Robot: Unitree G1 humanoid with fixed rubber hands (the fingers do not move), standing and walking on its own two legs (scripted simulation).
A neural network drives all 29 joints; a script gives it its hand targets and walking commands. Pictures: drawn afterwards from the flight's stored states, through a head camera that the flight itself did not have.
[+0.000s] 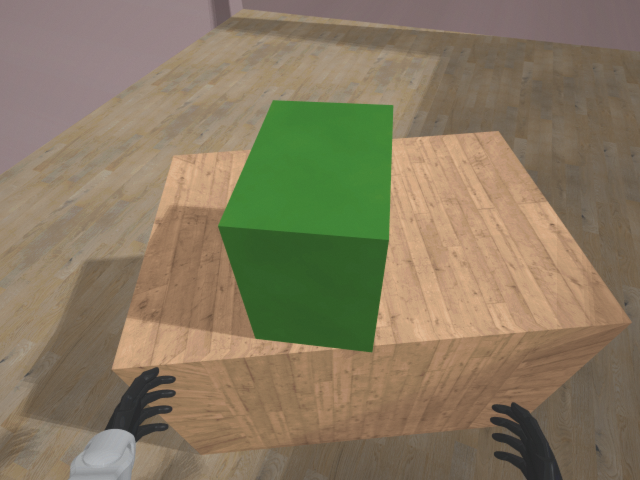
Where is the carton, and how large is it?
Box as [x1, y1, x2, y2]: [218, 100, 392, 351]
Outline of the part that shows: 273,100 218,225 255,338 371,351 388,243 392,105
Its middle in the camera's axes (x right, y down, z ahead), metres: +0.00 -0.03 +0.69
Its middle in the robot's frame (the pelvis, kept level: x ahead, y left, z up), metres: +0.52 +0.04 -0.03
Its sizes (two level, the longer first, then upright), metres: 0.315 0.214 0.300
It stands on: a pedestal, 0.60 m high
